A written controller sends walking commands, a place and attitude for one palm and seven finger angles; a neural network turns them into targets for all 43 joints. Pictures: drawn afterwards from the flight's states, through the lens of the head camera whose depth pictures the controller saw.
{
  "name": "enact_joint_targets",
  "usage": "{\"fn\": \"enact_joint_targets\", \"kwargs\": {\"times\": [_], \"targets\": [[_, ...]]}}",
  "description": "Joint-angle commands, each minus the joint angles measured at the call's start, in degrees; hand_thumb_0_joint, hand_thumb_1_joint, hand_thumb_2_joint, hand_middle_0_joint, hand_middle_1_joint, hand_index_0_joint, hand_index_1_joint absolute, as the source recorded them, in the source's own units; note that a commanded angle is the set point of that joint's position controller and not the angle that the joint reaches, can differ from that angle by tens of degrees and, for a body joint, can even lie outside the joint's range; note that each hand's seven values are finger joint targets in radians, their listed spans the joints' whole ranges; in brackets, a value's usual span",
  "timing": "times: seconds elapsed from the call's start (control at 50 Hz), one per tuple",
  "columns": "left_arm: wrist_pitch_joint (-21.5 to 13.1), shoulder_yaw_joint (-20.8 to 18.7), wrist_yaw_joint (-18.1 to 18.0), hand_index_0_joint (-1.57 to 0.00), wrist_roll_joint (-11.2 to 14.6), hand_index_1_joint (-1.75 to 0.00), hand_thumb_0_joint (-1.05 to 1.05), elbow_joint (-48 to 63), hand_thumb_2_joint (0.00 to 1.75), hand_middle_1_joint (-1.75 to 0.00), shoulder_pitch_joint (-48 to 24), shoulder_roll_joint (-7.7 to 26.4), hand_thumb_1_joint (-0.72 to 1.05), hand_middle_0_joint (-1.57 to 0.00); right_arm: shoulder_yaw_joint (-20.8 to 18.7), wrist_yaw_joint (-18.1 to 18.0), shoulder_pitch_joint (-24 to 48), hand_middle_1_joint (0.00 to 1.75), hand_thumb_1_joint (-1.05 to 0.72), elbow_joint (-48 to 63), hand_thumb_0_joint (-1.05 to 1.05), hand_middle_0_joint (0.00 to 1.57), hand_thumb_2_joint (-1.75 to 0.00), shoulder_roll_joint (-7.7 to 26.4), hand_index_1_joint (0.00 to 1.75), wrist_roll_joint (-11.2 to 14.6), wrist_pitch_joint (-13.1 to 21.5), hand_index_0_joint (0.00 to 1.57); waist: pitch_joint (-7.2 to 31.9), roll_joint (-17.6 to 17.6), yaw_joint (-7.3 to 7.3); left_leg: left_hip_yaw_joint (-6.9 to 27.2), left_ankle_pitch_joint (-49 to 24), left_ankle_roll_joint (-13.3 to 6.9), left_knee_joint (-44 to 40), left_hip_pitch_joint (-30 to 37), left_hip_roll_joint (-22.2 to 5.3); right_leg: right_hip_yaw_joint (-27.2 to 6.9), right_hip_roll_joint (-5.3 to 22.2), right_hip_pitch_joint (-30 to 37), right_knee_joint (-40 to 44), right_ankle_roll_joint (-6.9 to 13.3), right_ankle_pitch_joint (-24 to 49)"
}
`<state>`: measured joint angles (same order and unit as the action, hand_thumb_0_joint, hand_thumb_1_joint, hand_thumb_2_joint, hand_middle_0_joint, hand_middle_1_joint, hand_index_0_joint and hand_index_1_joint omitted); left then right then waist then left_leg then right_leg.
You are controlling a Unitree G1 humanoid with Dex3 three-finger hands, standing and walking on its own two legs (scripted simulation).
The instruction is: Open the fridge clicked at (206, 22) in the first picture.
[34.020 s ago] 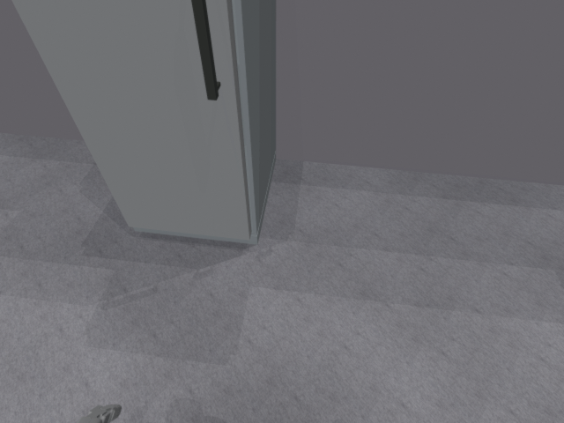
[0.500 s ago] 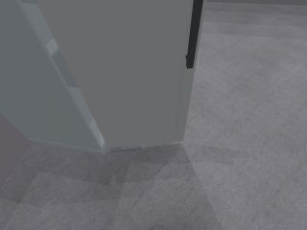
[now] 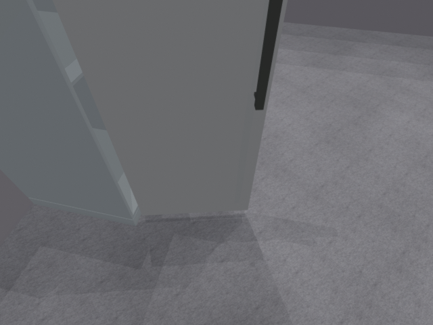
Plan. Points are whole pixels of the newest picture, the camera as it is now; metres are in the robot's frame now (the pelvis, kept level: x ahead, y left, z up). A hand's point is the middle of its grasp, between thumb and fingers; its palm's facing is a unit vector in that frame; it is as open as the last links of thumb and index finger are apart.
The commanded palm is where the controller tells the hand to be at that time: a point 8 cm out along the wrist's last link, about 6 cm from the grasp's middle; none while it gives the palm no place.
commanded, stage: let the arm hang, fingers relaxed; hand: right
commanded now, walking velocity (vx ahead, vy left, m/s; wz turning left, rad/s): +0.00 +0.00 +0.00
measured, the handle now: (268, 28) +0.71 -0.08 +0.22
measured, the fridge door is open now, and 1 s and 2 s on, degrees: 74 74 74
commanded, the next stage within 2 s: look to check the result in 0.22 s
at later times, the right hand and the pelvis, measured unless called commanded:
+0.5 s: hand out of the picture +0.06 -0.21 -0.17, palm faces -0.01 +0.97 -0.25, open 7.3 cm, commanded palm none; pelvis +0.01 +0.00 +0.00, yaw +0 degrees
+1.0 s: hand out of the picture +0.10 -0.23 -0.16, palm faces -0.03 +0.95 -0.30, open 7.3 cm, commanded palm none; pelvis +0.03 +0.00 +0.01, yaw +0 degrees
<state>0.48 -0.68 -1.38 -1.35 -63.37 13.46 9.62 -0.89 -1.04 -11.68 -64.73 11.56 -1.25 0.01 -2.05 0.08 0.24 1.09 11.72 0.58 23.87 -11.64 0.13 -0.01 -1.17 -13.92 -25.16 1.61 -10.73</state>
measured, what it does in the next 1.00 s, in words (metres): stands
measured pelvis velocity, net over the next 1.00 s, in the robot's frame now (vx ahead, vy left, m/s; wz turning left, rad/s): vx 0.03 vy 0.00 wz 0.00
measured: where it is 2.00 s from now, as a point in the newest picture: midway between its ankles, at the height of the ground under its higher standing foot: outside the picture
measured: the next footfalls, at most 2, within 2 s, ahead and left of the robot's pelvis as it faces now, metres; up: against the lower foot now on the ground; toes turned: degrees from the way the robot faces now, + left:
none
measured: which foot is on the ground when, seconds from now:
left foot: down 0.00-1.00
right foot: down 0.00-1.00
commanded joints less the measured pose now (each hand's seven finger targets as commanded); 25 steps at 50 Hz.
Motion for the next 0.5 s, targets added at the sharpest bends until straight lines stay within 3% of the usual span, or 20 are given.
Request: {"fn": "enact_joint_targets", "kwargs": {"times": [0.0, 0.12, 0.38, 0.48], "targets": [[-1.29, -1.53, -0.65, -0.20, -0.04, -0.30, 0.00, 1.92, 0.90, -0.30, 1.08, 8.42, 0.90, -0.20, -1.12, -0.29, -2.03, 0.30, -0.90, 1.81, 0.00, 0.20, -0.90, 6.86, 0.30, 0.19, 0.69, 0.20, 0.60, 1.20, -0.12, 3.48, -0.44, -2.76, -3.65, 0.15, -4.49, -7.22, 6.96, -0.28, 7.26, 1.07, -0.87], [-1.29, -1.40, -0.56, -0.20, 0.01, -0.30, 0.00, 1.70, 0.90, -0.30, -0.53, 9.23, 0.90, -0.20, -1.12, -0.21, -0.62, 0.30, -0.90, 1.92, 0.00, 0.20, -0.90, 7.71, 0.30, 0.22, 0.78, 0.20, 0.19, 1.81, -0.02, 3.55, -0.35, -2.60, -4.61, 0.31, -4.86, -6.94, 6.90, 0.65, 7.53, 0.82, -0.06], [-1.53, -1.63, -0.45, -0.20, 0.26, -0.30, 0.00, 1.45, 0.90, -0.30, -3.66, 12.54, 0.90, -0.20, -1.30, -0.10, 1.71, 0.30, -0.90, 1.87, 0.00, 0.20, -0.90, 10.97, 0.30, 0.43, 1.55, 0.20, 3.18, 0.44, 0.36, 4.28, -4.93, -2.76, -6.20, 1.90, -5.88, -6.02, 7.06, 5.84, 6.33, 0.60, 6.57], [-1.46, -1.72, -0.39, -0.20, 0.29, -0.30, 0.00, 1.40, 0.90, -0.30, -4.94, 13.76, 0.90, -0.20, -1.35, 0.02, 2.72, 0.30, -0.90, 1.70, 0.00, 0.20, -0.90, 12.10, 0.30, 0.47, 1.60, 0.20, 2.04, -0.11, 0.40, 4.56, -4.30, -2.75, -7.21, 1.63, -5.95, -6.05, 7.15, 6.20, 7.01, 0.52, 5.86]]}}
